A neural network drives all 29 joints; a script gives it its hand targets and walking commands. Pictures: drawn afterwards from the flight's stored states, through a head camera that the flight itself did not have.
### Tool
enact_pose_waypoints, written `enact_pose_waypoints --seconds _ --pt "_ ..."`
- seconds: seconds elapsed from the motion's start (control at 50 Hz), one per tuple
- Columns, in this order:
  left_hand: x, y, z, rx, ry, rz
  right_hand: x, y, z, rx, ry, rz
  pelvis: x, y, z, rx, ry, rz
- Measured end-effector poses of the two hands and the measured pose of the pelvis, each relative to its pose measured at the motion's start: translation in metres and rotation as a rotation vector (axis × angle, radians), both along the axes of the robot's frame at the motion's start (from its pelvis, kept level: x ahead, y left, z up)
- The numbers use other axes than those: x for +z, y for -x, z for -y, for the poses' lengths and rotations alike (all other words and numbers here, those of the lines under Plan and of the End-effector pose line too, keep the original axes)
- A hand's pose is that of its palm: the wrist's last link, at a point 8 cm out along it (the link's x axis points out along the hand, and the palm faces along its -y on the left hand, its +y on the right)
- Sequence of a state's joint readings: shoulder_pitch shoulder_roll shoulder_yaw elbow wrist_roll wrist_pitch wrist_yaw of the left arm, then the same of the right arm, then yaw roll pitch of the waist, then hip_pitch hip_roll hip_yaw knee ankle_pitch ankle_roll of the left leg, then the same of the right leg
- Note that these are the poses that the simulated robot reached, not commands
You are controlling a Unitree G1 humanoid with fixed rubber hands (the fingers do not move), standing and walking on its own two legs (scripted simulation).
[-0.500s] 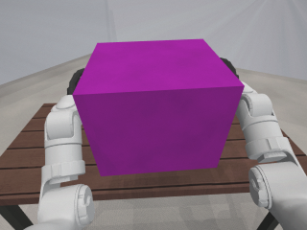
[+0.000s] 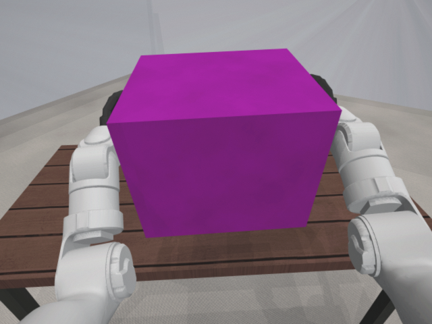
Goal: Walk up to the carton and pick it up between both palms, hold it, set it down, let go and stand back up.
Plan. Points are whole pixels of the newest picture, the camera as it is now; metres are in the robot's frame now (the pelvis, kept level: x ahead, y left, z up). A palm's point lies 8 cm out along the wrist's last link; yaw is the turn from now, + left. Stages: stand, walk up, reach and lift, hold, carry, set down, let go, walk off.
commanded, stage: hold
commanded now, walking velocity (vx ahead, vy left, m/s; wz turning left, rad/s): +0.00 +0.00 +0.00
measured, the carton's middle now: (220, 137) +0.37 +0.01 +0.22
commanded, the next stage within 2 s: none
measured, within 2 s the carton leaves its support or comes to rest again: neither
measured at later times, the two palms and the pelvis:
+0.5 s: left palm (107, 140) +0.35 +0.21 +0.24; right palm (317, 122) +0.37 -0.17 +0.25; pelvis +0.01 +0.00 +0.00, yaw +0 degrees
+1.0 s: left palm (112, 133) +0.35 +0.20 +0.25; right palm (328, 118) +0.36 -0.18 +0.27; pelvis -0.01 +0.00 +0.00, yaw +0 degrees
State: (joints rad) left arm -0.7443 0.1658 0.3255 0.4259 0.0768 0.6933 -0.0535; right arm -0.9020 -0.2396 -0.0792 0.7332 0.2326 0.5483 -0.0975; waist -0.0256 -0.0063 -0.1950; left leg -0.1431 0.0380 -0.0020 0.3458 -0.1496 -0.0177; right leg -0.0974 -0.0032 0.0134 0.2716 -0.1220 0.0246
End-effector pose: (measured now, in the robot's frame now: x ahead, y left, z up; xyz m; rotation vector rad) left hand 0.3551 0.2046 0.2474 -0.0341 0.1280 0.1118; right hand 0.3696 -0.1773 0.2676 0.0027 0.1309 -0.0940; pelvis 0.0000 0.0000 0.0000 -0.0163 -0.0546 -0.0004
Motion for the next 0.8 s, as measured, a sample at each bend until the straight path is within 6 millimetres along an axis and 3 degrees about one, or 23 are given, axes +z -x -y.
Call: enact_pose_waypoints --seconds 0.14,0.26,0.44,0.64,0.8 --pt "-0.009 -0.024 0.0 0.001 -0.002 -0.027 -0.01 -0.025 0.0 -0.001 -0.006 -0.027 0.001 -0.018 0.0 0.0 -0.001 -0.024" --pt "-0.007 -0.022 -0.005 0.021 -0.022 0.007 -0.012 -0.03 -0.006 0.014 -0.014 0.005 0.001 -0.027 0.001 0.0 -0.001 -0.036" --pt "-0.015 -0.001 -0.008 0.014 -0.007 -0.025 -0.019 -0.009 -0.008 0.013 -0.001 -0.027 0.001 -0.018 -0.001 0.001 0.002 -0.019" --pt "-0.002 0.03 -0.009 0.014 -0.009 0.025 -0.005 0.023 -0.009 0.013 0.002 0.025 0.0 0.006 -0.002 0.001 0.003 0.014" --pt "-0.005 0.029 -0.002 -0.005 -0.003 -0.013 -0.004 0.028 -0.002 0.0 0.02 -0.01 0.0 0.017 -0.001 0.003 0.0 0.028"
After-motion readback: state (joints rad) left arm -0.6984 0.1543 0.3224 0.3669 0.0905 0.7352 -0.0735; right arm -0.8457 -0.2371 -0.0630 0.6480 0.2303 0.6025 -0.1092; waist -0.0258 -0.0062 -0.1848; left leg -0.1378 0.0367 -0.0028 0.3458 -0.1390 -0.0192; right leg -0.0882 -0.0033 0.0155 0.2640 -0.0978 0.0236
